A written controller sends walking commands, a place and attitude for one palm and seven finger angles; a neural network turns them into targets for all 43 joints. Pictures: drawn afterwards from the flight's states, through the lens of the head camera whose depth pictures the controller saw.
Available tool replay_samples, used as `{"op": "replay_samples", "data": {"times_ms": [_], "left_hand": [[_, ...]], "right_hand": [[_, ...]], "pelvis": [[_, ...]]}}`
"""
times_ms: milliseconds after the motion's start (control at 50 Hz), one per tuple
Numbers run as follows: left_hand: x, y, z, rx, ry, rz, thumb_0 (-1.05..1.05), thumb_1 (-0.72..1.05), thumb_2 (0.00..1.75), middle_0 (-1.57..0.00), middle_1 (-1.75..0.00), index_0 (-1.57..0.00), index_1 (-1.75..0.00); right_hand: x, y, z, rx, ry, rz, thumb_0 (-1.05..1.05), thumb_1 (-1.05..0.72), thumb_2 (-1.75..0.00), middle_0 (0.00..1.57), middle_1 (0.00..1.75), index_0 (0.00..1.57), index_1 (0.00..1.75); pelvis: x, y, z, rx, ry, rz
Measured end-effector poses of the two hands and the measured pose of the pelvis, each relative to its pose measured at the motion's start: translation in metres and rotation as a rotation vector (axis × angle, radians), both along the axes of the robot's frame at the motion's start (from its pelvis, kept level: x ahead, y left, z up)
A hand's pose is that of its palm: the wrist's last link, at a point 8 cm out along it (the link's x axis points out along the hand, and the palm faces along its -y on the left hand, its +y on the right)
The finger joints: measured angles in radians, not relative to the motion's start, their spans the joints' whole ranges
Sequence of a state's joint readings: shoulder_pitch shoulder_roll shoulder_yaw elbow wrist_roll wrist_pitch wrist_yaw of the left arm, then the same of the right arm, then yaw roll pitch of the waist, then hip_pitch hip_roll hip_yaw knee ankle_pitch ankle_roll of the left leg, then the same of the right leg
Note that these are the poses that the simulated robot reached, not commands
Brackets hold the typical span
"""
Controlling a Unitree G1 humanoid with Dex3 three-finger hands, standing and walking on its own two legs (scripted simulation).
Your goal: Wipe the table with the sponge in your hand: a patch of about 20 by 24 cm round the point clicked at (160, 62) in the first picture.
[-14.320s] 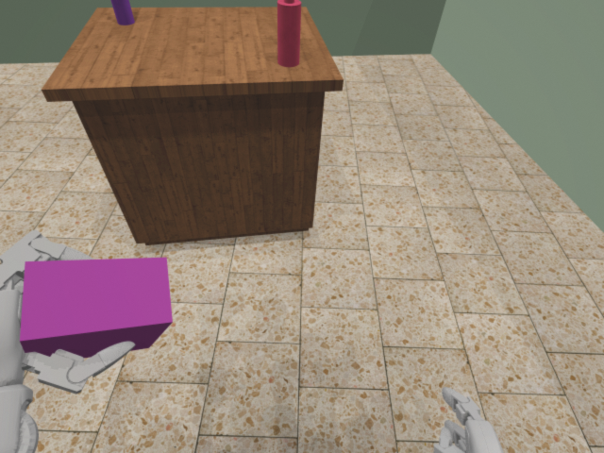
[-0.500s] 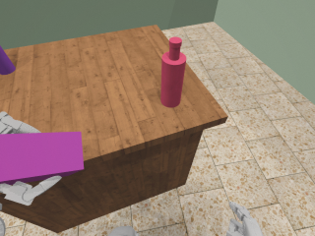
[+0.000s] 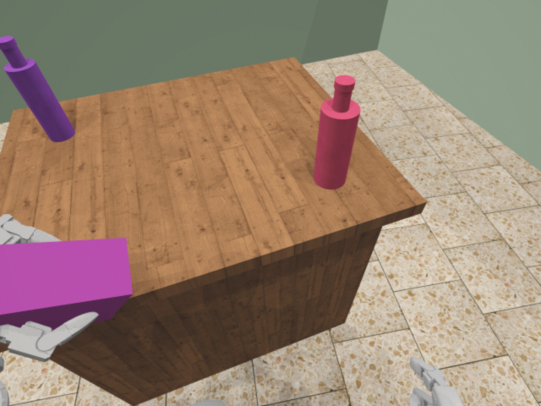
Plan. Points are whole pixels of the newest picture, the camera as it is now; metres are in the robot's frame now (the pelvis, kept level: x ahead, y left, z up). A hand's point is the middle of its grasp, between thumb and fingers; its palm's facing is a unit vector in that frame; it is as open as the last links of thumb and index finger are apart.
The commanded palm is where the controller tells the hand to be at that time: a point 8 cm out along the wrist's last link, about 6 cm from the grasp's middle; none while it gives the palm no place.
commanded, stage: shuffle to correct the standing spot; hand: left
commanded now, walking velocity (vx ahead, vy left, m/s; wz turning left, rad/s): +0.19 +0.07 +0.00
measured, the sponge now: (81, 286) +0.22 +0.23 +0.14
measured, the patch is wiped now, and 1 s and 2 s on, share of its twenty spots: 0.00 0.00 0.00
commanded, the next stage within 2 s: come to a stop and stand still in 0.58 s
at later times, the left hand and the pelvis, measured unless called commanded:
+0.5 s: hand (25, 267) +0.23 +0.30 +0.15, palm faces +0.45 -0.81 -0.39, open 10.4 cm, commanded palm +0.18 +0.32 +0.18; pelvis +0.02 +0.04 +0.00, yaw +0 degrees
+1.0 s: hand (71, 245) +0.26 +0.26 +0.15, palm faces +0.41 -0.82 -0.40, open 10.4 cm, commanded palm +0.21 +0.29 +0.18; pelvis +0.04 +0.02 +0.00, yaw +0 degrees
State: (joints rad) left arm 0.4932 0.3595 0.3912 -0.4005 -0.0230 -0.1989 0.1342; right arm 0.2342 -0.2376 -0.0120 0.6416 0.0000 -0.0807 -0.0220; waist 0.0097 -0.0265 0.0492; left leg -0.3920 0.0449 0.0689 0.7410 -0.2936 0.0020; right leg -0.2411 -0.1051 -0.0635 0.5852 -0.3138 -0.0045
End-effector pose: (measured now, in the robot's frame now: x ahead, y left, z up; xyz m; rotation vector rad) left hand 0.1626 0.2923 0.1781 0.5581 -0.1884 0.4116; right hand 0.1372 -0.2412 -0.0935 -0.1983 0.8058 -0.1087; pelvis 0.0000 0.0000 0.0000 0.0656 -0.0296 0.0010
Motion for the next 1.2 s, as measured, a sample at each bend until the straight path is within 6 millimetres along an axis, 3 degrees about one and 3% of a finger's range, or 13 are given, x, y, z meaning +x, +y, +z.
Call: {"op": "replay_samples", "data": {"times_ms": [100, 180, 280, 400, 500, 580, 700, 820, 940, 1040, 1140, 1200], "left_hand": [[0.008, 0.013, -0.012, -0.05, -0.088, -0.053, -0.01, -0.53, 1.0, -0.68, -1.36, -0.71, -1.35], [0.014, 0.015, -0.002, -0.003, -0.133, -0.097, -0.01, -0.53, 1.0, -0.68, -1.36, -0.71, -1.35], [0.005, 0.013, 0.021, 0.098, -0.155, -0.094, -0.01, -0.53, 1.0, -0.68, -1.36, -0.71, -1.35], [0.005, 0.027, 0.014, 0.002, -0.087, -0.024, -0.01, -0.53, 1.0, -0.68, -1.36, -0.71, -1.35], [0.025, 0.041, -0.012, -0.087, -0.043, 0.0, -0.01, -0.53, 1.0, -0.68, -1.36, -0.71, -1.35], [0.044, 0.036, -0.019, -0.086, -0.078, -0.067, -0.01, -0.53, 1.0, -0.68, -1.36, -0.71, -1.35], [0.052, 0.012, 0.012, 0.02, -0.102, -0.161, -0.01, -0.53, 1.0, -0.68, -1.36, -0.71, -1.35], [0.046, 0.003, 0.027, 0.075, -0.089, -0.113, -0.01, -0.53, 1.0, -0.68, -1.36, -0.71, -1.35], [0.054, 0.009, 0.002, -0.053, -0.01, -0.007, -0.01, -0.53, 1.0, -0.68, -1.36, -0.71, -1.35], [0.059, -0.003, -0.012, -0.115, -0.002, -0.05, -0.01, -0.53, 1.0, -0.68, -1.36, -0.71, -1.35], [0.053, -0.009, 0.002, -0.076, -0.032, -0.117, -0.01, -0.53, 1.0, -0.68, -1.36, -0.71, -1.35], [0.056, 0.01, 0.03, 0.094, -0.096, -0.133, -0.01, -0.53, 1.0, -0.68, -1.36, -0.71, -1.35]], "right_hand": [[0.007, 0.012, -0.002, -0.074, -0.059, -0.023, 0.01, -0.91, -0.9, 0.2, 0.3, 0.2, 0.3], [0.012, 0.035, 0.001, -0.026, -0.088, -0.023, 0.01, -0.91, -0.9, 0.19, 0.3, 0.2, 0.3], [0.019, 0.059, -0.008, 0.062, -0.11, 0.018, 0.01, -0.9, -0.9, 0.2, 0.3, 0.2, 0.3], [0.018, 0.069, -0.008, 0.077, -0.014, 0.053, 0.01, -0.9, -0.9, 0.2, 0.3, 0.2, 0.3], [0.026, 0.066, 0.001, 0.006, -0.027, 0.056, 0.01, -0.9, -0.9, 0.2, 0.3, 0.2, 0.3], [0.04, 0.059, 0.004, -0.029, -0.076, 0.013, 0.01, -0.9, -0.9, 0.2, 0.3, 0.2, 0.3], [0.053, 0.056, 0.013, 0.016, -0.112, 0.014, 0.01, -0.9, -0.9, 0.2, 0.3, 0.2, 0.3], [0.061, 0.044, -0.001, 0.061, -0.079, 0.009, 0.01, -0.9, -0.9, 0.2, 0.3, 0.2, 0.3], [0.059, 0.029, 0.004, 0.023, -0.048, 0.011, 0.01, -0.91, -0.9, 0.2, 0.3, 0.2, 0.3], [0.063, 0.019, 0.01, -0.028, -0.061, -0.006, 0.01, -0.91, -0.9, 0.2, 0.3, 0.2, 0.3], [0.068, 0.017, 0.023, -0.053, -0.098, -0.01, 0.01, -0.91, -0.9, 0.2, 0.3, 0.2, 0.3], [0.068, 0.022, 0.025, -0.067, -0.112, 0.022, 0.01, -0.91, -0.9, 0.2, 0.3, 0.2, 0.3]], "pelvis": [[-0.003, 0.027, -0.018, -0.029, -0.025, 0.007], [-0.007, 0.028, -0.018, -0.02, -0.027, 0.015], [-0.003, 0.027, -0.02, -0.041, -0.011, 0.009], [0.007, 0.034, -0.004, -0.029, 0.004, -0.005], [0.017, 0.044, -0.004, -0.029, -0.001, -0.005], [0.019, 0.047, -0.016, -0.018, -0.024, -0.014], [0.026, 0.034, -0.011, -0.034, -0.004, -0.007], [0.039, 0.019, -0.011, -0.059, 0.005, -0.004], [0.045, 0.014, 0.0, -0.022, 0.013, -0.014], [0.043, 0.014, -0.003, -0.044, -0.004, -0.005], [0.038, 0.016, -0.001, -0.055, -0.001, -0.006], [0.031, 0.018, -0.001, -0.066, 0.003, -0.002]]}}
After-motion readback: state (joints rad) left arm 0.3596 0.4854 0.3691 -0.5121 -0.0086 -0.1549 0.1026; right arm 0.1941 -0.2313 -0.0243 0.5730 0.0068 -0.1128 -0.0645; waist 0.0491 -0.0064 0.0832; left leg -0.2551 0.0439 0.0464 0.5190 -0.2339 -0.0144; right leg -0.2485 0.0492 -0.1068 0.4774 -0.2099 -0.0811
